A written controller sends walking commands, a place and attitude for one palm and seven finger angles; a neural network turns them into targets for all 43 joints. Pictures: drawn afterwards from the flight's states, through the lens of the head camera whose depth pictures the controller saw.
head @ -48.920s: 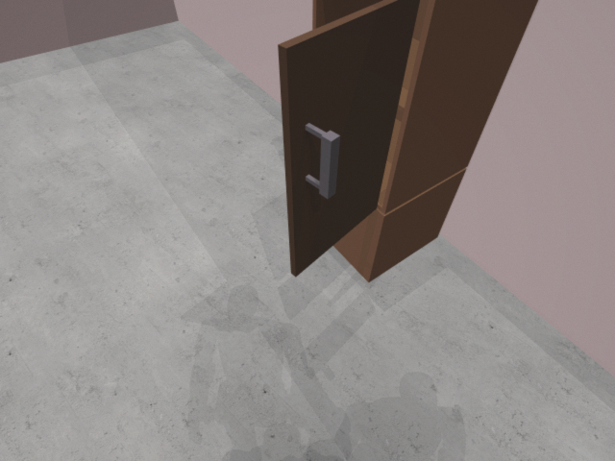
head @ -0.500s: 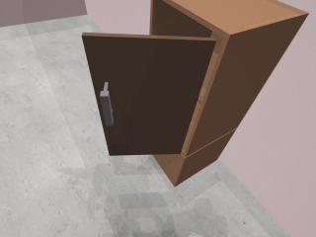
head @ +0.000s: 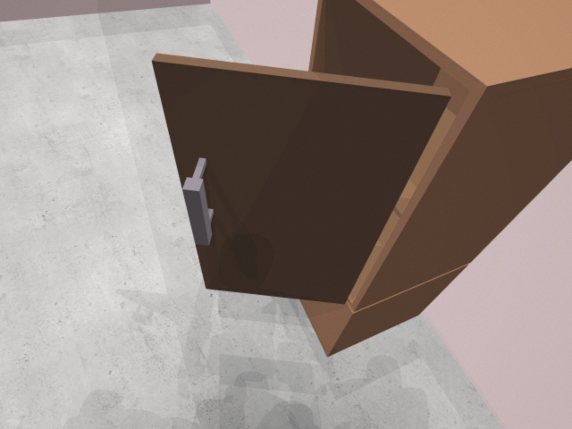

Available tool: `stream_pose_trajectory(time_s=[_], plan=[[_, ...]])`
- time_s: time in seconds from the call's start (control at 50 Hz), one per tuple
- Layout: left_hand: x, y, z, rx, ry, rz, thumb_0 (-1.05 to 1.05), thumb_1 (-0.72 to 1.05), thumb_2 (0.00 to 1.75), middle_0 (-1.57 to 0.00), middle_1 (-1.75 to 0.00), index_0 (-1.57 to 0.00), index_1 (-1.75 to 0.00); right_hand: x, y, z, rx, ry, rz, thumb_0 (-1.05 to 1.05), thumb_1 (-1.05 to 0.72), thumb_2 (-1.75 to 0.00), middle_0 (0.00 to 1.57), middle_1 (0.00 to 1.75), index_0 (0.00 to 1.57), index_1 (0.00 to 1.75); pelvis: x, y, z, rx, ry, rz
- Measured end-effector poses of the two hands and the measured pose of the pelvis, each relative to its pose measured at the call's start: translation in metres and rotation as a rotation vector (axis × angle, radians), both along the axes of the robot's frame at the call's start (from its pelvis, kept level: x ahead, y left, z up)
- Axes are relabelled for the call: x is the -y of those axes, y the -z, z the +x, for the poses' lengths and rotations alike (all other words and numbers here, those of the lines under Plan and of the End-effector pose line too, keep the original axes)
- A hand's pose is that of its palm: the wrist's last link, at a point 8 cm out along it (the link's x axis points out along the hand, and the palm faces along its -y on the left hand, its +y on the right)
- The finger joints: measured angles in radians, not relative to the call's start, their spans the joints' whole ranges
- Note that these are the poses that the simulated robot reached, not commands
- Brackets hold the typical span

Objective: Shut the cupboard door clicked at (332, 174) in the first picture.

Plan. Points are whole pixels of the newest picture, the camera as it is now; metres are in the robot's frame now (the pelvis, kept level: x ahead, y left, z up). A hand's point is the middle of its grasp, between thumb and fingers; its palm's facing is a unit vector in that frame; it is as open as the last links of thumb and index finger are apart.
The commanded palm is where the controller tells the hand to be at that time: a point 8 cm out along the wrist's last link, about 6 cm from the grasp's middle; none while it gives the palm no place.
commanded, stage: come to a stop and stand still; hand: left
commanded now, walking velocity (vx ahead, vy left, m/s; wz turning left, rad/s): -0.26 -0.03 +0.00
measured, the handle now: (202, 203) +0.42 +0.17 +0.04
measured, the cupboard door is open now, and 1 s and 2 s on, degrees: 61 61 61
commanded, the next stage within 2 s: look again from close up in 0.88 s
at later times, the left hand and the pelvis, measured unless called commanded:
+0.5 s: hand out of the picture -0.02 +0.14 -0.17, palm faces +0.05 -0.98 -0.20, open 7.3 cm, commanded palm none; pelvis -0.05 -0.03 +0.00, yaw +1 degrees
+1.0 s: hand out of the picture -0.11 +0.14 -0.16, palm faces +0.04 -0.98 -0.18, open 7.4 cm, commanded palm none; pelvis -0.07 -0.03 +0.01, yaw +0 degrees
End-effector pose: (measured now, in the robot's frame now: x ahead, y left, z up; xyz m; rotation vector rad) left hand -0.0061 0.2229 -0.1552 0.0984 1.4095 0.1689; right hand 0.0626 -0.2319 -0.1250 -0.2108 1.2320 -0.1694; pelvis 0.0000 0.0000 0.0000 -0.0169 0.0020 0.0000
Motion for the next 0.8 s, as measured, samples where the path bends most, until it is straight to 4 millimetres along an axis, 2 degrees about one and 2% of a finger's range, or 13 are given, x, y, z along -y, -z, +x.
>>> stream_pose_trajectory(time_s=[0.06, 0.12, 0.2, 0.26, 0.36, 0.48, 0.54, 0.64, 0.72, 0.8], plan=[[0.000, -0.007, -0.001, -0.017, -0.005, 0.013, 0.00, 0.92, 0.90, -0.20, -0.30, -0.20, -0.30, -0.010, 0.000, 0.026, 0.041, -0.033, 0.026, 0.01, -0.91, -0.90, 0.19, 0.30, 0.20, 0.30, 0.001, -0.004, -0.003, 0.003, -0.007, 0.005], [-0.001, -0.016, 0.000, -0.007, -0.006, 0.042, 0.00, 0.91, 0.90, -0.20, -0.30, -0.20, -0.30, -0.012, 0.002, 0.039, 0.064, -0.053, 0.055, 0.01, -0.91, -0.90, 0.20, 0.30, 0.20, 0.30, 0.006, -0.007, -0.010, 0.004, -0.011, 0.003], [0.000, -0.026, 0.000, 0.034, -0.008, 0.091, 0.00, 0.91, 0.90, -0.20, -0.30, -0.20, -0.30, -0.003, 0.010, 0.041, 0.079, -0.058, 0.083, 0.01, -0.90, -0.90, 0.20, 0.30, 0.20, 0.30, 0.017, -0.005, -0.021, 0.009, -0.005, 0.011], [0.005, -0.025, -0.005, 0.073, 0.004, 0.128, 0.00, 0.91, 0.90, -0.20, -0.30, -0.20, -0.30, 0.011, 0.020, 0.036, 0.087, -0.045, 0.103, 0.01, -0.90, -0.90, 0.20, 0.30, 0.21, 0.30, 0.030, 0.004, -0.026, 0.013, 0.001, 0.036], [0.021, -0.027, -0.018, 0.076, 0.012, 0.107, 0.00, 0.91, 0.90, -0.20, -0.30, -0.20, -0.30, 0.034, 0.020, 0.006, 0.035, -0.009, 0.081, 0.01, -0.91, -0.90, 0.20, 0.30, 0.20, 0.30, 0.037, 0.001, -0.038, 0.023, -0.018, 0.016], [0.032, -0.018, -0.022, 0.101, 0.031, 0.040, 0.00, 0.91, 0.90, -0.20, -0.30, -0.20, -0.30, 0.044, 0.010, -0.048, -0.041, 0.025, 0.031, 0.01, -0.91, -0.90, 0.20, 0.30, 0.20, 0.30, 0.035, -0.002, -0.052, 0.013, -0.018, 0.008], [0.025, -0.008, -0.026, 0.109, 0.022, 0.019, 0.00, 0.92, 0.90, -0.20, -0.30, -0.20, -0.30, 0.039, 0.008, -0.077, -0.078, 0.034, 0.005, 0.01, -0.91, -0.90, 0.19, 0.30, 0.20, 0.30, 0.030, 0.001, -0.060, 0.014, -0.028, 0.000], [0.018, -0.010, -0.034, 0.109, 0.016, 0.002, 0.00, 0.92, 0.90, -0.20, -0.30, -0.20, -0.30, 0.021, 0.000, -0.119, -0.148, 0.028, 0.014, 0.01, -0.91, -0.90, 0.19, 0.30, 0.20, 0.30, 0.023, -0.007, -0.069, 0.026, -0.016, 0.012], [0.014, -0.014, -0.047, 0.086, 0.022, 0.008, 0.00, 0.91, 0.90, -0.20, -0.30, -0.20, -0.30, 0.006, 0.004, -0.137, -0.166, 0.037, 0.051, 0.01, -0.91, -0.90, 0.20, 0.30, 0.20, 0.30, 0.019, -0.009, -0.073, 0.034, -0.014, 0.021], [0.015, -0.018, -0.065, 0.046, 0.016, 0.019, 0.00, 0.91, 0.90, -0.20, -0.30, -0.20, -0.30, -0.005, 0.009, -0.144, -0.171, 0.044, 0.092, 0.01, -0.91, -0.90, 0.20, 0.30, 0.20, 0.30, 0.019, -0.010, -0.074, 0.035, -0.012, 0.025]])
